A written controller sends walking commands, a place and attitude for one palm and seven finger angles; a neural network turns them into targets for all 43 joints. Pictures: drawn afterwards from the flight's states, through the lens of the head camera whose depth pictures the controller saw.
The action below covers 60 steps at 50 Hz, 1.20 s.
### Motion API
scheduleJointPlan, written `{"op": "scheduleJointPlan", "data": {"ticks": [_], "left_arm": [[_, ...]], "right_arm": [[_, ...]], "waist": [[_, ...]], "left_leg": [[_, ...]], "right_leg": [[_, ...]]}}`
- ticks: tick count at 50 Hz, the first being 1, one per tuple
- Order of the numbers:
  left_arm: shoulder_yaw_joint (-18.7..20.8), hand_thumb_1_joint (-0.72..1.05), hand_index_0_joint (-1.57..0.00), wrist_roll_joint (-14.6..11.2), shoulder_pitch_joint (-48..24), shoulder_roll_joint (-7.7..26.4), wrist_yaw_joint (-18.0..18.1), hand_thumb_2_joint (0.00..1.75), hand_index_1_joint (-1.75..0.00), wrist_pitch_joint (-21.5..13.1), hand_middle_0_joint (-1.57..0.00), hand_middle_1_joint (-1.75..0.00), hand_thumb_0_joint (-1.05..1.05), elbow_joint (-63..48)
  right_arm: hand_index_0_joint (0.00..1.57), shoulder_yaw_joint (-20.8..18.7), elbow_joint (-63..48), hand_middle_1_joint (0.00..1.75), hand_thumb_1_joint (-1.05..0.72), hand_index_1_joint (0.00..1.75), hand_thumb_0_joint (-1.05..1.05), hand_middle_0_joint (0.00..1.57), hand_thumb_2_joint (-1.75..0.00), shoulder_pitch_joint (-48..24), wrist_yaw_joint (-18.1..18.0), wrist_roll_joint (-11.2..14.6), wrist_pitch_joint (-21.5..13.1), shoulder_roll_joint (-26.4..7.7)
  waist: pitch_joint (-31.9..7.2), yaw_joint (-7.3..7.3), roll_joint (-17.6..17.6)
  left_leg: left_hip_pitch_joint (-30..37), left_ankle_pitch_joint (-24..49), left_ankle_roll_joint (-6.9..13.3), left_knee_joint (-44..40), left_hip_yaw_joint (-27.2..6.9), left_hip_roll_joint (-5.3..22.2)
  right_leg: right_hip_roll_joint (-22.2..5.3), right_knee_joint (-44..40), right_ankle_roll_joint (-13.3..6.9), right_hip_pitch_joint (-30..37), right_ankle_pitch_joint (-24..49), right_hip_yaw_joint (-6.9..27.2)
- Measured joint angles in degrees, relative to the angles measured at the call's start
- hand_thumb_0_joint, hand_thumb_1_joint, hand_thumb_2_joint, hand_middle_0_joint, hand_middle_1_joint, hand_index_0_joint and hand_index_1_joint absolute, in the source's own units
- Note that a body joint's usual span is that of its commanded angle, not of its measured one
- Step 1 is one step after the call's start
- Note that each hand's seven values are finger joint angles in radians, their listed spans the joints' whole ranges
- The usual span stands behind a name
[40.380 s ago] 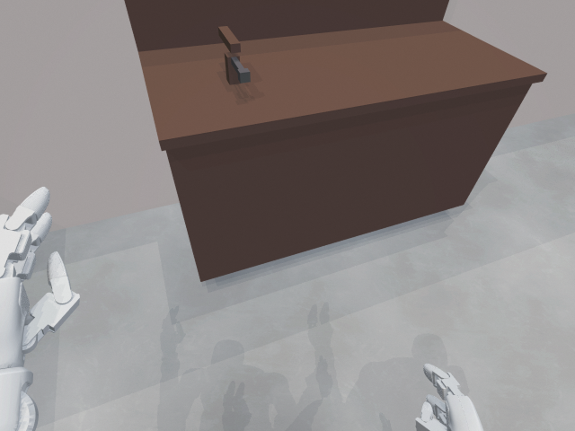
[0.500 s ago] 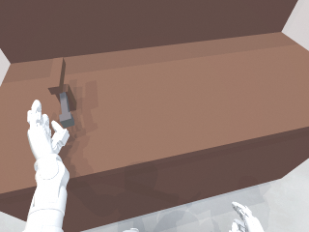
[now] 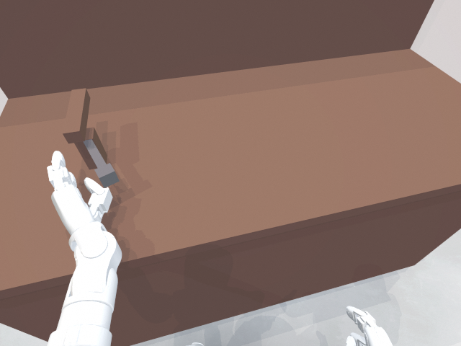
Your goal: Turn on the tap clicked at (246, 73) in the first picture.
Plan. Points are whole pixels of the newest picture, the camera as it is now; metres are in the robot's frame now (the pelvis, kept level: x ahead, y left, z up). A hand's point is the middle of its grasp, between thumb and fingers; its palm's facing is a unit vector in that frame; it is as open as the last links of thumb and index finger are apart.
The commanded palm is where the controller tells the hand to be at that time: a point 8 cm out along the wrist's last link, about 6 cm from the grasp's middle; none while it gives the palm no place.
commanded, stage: push the lever round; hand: left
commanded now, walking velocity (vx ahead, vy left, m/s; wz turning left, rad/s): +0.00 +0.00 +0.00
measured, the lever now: (107, 175) +0.38 +0.25 +0.09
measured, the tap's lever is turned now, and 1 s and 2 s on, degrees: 21 46 76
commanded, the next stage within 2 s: lift the hand up off the lever in 1.76 s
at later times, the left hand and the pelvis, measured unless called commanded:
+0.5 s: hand (130, 181) +0.38 +0.21 +0.08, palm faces +0.72 -0.69 -0.05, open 7.6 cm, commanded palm +0.33 +0.21 +0.08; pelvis +0.00 +0.00 +0.00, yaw +0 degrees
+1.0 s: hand (141, 174) +0.39 +0.19 +0.08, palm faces +0.79 -0.61 -0.07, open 7.6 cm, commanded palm +0.35 +0.19 +0.08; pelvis +0.00 -0.01 +0.00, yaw +1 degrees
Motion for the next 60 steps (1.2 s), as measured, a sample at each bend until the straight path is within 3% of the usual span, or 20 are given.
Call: {"op": "scheduleJointPlan", "data": {"ticks": [30, 47, 60], "left_arm": [[-2.7, 0.95, -0.15, 5.3, -7.9, -6.6, 13.9, 0.92, -0.15, 4.2, -0.15, -0.15, 0.02, 4.2], [-1.0, 0.95, -0.15, 6.6, -11.3, -7.8, 18.6, 0.92, -0.15, 5.8, -0.15, -0.15, 0.03, 7.6], [1.3, 0.97, -0.15, 8.2, -19.8, -8.0, 22.2, 0.93, -0.15, 6.1, -0.15, -0.15, 0.03, 15.2]], "right_arm": [[0.20, -1.4, 1.5, 0.30, -0.90, 0.30, 0.01, 0.20, -0.90, -1.5, 2.3, -2.1, 2.3, 1.8], [0.20, -2.0, 2.7, 0.30, -0.90, 0.30, 0.01, 0.20, -0.90, -1.4, 3.2, -2.8, 3.3, 1.9], [0.20, -2.3, 4.3, 0.30, -0.90, 0.30, 0.01, 0.20, -0.90, -2.2, 3.9, -3.5, 3.0, 2.3]], "waist": [[-1.3, -0.37, 0.0], [-2.2, -0.79, 0.0], [-2.5, -1.31, -0.1]], "left_leg": [[-1.2, -0.4, -0.3, 0.5, -0.1, -0.3], [-1.5, -0.3, -1.1, 0.3, -0.7, 0.1], [-4.7, 0.2, -1.7, 1.1, -1.4, 0.1]], "right_leg": [[-0.3, 1.0, -0.2, -1.4, -0.8, -0.1], [0.2, 0.8, -1.0, -1.6, -0.8, -0.6], [0.2, 2.3, -1.7, -4.9, -0.9, -1.4]]}}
